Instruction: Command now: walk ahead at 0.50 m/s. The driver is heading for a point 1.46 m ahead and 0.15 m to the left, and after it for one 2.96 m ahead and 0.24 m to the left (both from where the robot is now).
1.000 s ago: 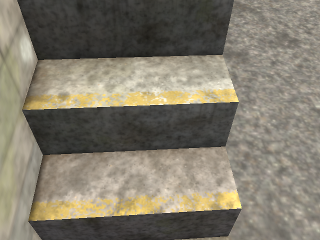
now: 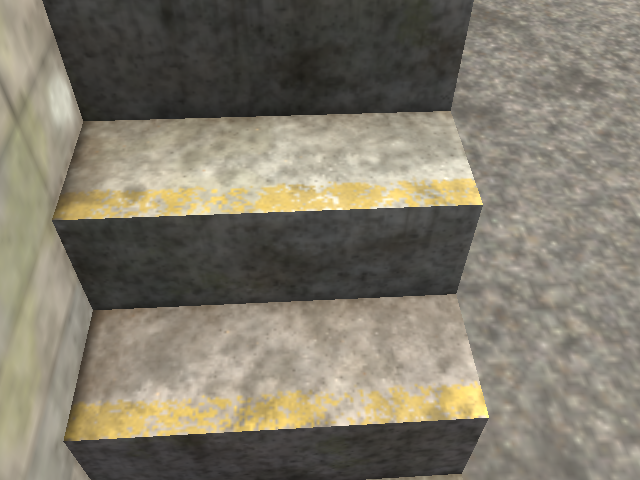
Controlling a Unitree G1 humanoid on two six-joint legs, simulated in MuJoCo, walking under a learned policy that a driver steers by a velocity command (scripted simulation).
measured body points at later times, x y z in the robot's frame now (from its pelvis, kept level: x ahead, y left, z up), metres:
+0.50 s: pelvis -0.01 +0.00 +0.00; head +0.01 +0.01 +0.45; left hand +0.06 +0.24 -0.15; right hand +0.05 -0.24 -0.14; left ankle -0.05 +0.09 -0.75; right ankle -0.01 -0.14 -0.75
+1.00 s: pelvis -0.02 +0.01 +0.00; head -0.01 +0.01 +0.45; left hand -0.03 +0.28 -0.15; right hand +0.01 -0.23 -0.15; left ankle -0.05 +0.09 -0.75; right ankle -0.01 -0.14 -0.75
